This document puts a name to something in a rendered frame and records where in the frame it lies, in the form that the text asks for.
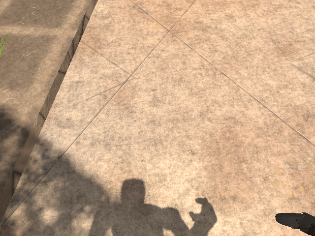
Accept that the right robot hand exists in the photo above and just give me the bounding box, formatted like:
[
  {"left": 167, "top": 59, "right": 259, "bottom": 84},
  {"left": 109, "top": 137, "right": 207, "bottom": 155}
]
[{"left": 275, "top": 212, "right": 315, "bottom": 236}]

